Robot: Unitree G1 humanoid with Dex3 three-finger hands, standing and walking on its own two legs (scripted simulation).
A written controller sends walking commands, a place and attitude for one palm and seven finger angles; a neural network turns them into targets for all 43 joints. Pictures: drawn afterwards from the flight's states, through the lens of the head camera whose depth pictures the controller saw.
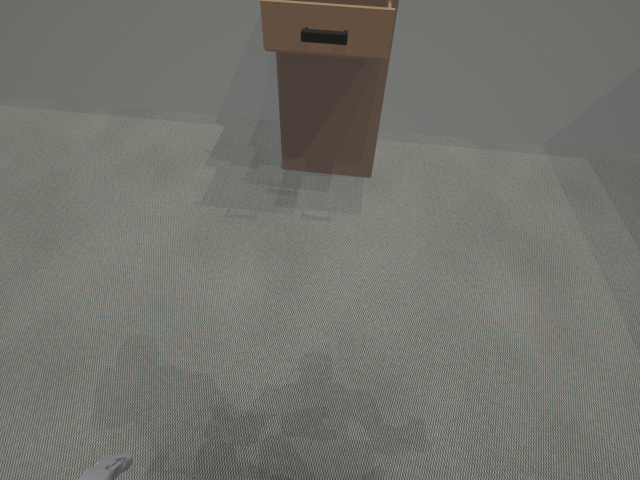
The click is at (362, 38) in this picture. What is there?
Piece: drawer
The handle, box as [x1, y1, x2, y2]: [301, 27, 347, 44]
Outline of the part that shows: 301,30 301,41 346,44 347,30 317,30 308,29 307,27 305,27 304,29 302,28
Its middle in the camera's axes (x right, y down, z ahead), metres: +0.01 -0.62 +1.18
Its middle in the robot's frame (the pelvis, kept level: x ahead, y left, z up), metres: +1.31 +0.06 +0.02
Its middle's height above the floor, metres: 0.79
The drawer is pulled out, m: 0.29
